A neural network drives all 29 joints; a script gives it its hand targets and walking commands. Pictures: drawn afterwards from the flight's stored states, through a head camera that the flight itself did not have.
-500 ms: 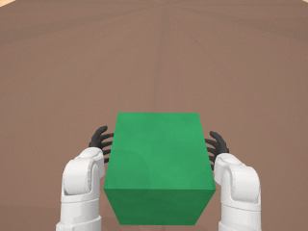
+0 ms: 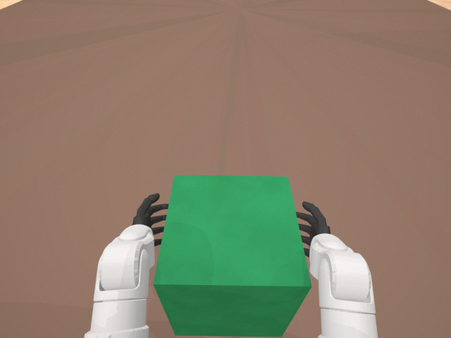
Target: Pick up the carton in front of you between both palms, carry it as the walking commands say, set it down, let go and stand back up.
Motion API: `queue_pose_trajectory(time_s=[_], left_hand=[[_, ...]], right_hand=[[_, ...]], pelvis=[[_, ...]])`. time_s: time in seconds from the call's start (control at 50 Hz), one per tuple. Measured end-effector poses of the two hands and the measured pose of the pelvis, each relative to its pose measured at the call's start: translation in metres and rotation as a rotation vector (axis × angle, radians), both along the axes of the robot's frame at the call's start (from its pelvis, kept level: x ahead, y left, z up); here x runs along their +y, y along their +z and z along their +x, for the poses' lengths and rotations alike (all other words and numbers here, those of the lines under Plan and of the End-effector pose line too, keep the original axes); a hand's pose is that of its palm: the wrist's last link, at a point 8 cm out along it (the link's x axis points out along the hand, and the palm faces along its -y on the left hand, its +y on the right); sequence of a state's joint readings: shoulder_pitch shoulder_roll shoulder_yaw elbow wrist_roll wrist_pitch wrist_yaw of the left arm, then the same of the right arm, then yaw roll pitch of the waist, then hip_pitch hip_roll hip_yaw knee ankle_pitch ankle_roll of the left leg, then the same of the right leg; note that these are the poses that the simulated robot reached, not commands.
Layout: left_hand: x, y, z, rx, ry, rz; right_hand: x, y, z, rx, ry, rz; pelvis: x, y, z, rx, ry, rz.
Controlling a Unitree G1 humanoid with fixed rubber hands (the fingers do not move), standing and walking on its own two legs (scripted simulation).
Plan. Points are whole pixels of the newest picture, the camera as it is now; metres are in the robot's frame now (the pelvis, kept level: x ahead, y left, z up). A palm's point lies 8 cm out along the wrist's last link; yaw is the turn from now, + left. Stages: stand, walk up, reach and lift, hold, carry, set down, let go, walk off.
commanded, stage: carry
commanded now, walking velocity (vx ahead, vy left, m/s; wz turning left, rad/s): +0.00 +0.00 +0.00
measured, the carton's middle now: (229, 258) +0.26 +0.00 +0.00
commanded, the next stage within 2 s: hold in 0.70 s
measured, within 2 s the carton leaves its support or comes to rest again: neither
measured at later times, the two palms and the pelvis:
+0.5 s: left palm (144, 244) +0.26 +0.15 +0.04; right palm (312, 252) +0.26 -0.15 +0.04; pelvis -0.03 +0.00 +0.00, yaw +0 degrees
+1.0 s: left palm (132, 254) +0.23 +0.16 +0.06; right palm (310, 258) +0.24 -0.13 +0.05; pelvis -0.05 +0.01 +0.01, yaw +2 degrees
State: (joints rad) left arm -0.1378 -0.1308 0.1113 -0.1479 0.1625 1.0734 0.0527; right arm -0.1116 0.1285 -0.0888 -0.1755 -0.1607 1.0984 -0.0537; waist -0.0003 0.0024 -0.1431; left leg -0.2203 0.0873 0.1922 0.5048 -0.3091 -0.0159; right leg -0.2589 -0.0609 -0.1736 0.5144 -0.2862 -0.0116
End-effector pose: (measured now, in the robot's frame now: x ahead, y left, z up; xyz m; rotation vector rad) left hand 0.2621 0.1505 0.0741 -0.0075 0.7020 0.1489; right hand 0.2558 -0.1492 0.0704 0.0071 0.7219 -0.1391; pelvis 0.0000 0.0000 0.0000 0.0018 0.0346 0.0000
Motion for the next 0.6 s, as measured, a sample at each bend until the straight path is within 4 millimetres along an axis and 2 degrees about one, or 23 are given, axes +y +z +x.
queue_pose_trajectory(time_s=[0.2,0.38,0.6], left_hand=[[0.002,-0.016,-0.008,-0.008,-0.017,0.030],[0.002,-0.031,-0.003,-0.026,-0.035,0.052],[0.005,-0.027,-0.001,-0.080,-0.024,0.043]], right_hand=[[0.002,-0.016,-0.007,-0.009,0.026,-0.030],[0.003,-0.032,-0.002,-0.027,0.042,-0.048],[0.005,-0.027,0.001,-0.082,0.036,-0.042]], pelvis=[[0.001,0.001,-0.016,-0.002,0.001,0.000],[0.002,0.001,-0.029,-0.001,0.000,0.001],[0.004,0.001,-0.035,0.004,0.003,0.001]])
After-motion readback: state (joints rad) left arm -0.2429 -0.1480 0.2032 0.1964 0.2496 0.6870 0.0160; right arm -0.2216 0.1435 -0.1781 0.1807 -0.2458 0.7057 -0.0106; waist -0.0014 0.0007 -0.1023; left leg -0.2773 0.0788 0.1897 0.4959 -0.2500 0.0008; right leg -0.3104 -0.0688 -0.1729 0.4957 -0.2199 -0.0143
